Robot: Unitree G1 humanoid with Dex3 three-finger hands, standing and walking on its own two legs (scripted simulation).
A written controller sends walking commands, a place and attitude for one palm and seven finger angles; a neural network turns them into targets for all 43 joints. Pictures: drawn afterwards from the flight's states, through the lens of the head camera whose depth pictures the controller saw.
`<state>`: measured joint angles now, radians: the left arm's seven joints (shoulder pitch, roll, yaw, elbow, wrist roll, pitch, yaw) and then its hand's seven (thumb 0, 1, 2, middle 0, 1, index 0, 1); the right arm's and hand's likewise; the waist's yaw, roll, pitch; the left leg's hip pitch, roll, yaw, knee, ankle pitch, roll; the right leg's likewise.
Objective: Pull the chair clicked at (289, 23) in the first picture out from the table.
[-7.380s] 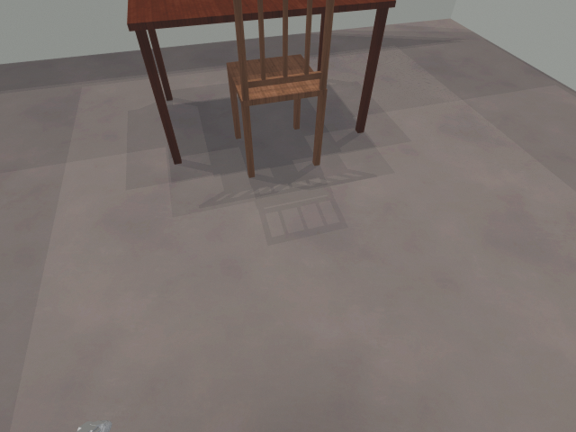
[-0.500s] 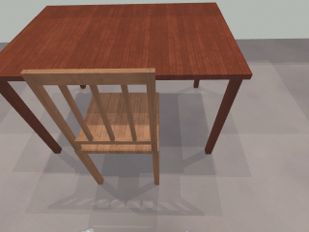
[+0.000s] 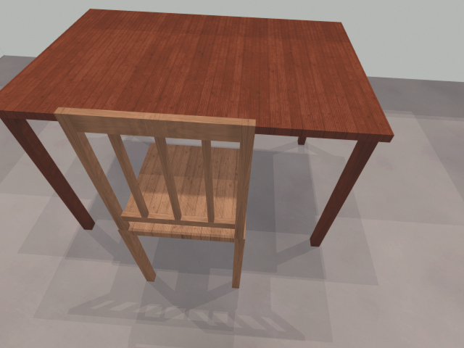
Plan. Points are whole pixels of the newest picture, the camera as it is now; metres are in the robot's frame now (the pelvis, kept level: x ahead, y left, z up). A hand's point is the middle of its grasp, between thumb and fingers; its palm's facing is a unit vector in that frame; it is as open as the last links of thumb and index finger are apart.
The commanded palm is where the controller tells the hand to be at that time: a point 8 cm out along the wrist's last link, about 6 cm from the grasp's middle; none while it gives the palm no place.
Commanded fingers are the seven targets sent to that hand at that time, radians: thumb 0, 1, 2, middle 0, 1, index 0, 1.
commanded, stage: come to a stop and stand still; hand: left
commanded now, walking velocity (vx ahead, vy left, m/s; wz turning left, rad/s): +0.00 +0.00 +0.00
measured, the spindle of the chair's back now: (170, 183) +0.49 +0.20 -0.08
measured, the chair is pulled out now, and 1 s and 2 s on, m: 0.00 0.00 0.00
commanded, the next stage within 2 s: look again from close up in 0.98 s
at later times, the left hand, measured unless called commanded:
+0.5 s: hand out of the picture +0.05 +0.18 -0.17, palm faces +0.00 -0.98 -0.22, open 7.3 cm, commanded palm none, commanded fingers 0.00 0.90 0.90 -0.20 -0.30 -0.20 -0.30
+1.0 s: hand out of the picture +0.02 +0.17 -0.18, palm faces +0.02 -0.99 -0.17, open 7.3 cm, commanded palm none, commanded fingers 0.00 0.90 0.90 -0.20 -0.30 -0.20 -0.30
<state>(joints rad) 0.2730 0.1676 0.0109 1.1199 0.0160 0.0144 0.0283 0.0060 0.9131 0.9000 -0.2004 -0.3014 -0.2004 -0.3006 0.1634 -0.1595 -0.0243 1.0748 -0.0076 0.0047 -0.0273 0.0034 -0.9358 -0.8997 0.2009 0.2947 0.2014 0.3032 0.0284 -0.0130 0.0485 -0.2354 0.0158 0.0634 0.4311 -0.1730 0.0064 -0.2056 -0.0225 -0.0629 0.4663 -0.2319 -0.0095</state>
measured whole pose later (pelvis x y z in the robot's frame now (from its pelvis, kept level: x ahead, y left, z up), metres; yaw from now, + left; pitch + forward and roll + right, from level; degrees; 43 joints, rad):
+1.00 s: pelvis +0.03 +0.00 +0.00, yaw -1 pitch -2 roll +0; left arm 0.32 0.15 -0.01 1.12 0.01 -0.02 0.04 0.01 0.91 0.90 -0.20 -0.30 -0.20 -0.30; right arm 0.25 -0.16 0.01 1.13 -0.01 -0.02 -0.02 0.01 -0.92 -0.90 0.20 0.29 0.20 0.30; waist 0.01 -0.02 0.03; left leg -0.17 0.02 0.08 0.44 -0.23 0.01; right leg -0.14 -0.02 -0.04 0.44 -0.28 0.00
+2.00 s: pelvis +0.02 +0.01 -0.01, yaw +0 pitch -1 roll +0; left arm 0.52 0.20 0.01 0.39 -0.11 0.03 0.13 0.06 0.96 0.89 -0.20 -0.30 -0.20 -0.30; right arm 0.38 -0.18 0.02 0.94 0.04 -0.19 -0.06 0.03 -0.93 -0.90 0.20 0.30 0.20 0.30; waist -0.01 -0.01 0.02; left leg -0.25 0.00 0.07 0.53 -0.26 0.02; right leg -0.22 -0.04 -0.06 0.55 -0.32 0.00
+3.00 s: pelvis +0.00 +0.01 -0.09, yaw +1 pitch +15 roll -2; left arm 0.40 0.23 0.17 0.02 -0.27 -0.45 -0.25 0.00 -0.20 0.43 -0.09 -0.13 -0.09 -0.13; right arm 0.22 -0.25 -0.05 0.58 0.03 -0.21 -0.06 0.01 -0.91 -0.90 0.20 0.29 0.20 0.30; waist -0.02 0.01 -0.14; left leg -0.95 0.05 0.00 1.17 -0.49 0.01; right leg -0.87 -0.03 -0.11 1.14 -0.54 -0.02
